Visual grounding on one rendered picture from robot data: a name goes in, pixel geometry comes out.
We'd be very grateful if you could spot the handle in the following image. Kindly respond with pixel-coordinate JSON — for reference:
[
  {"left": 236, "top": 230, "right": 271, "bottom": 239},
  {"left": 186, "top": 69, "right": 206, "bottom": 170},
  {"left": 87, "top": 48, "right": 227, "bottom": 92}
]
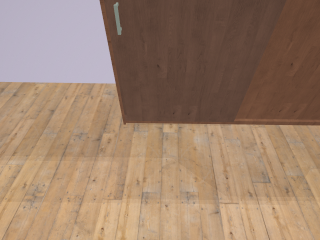
[{"left": 113, "top": 2, "right": 122, "bottom": 35}]

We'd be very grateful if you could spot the wardrobe door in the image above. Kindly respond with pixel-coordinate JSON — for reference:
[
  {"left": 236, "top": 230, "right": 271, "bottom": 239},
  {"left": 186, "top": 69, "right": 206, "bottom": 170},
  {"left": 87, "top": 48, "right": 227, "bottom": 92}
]
[
  {"left": 104, "top": 0, "right": 287, "bottom": 122},
  {"left": 235, "top": 0, "right": 320, "bottom": 120}
]

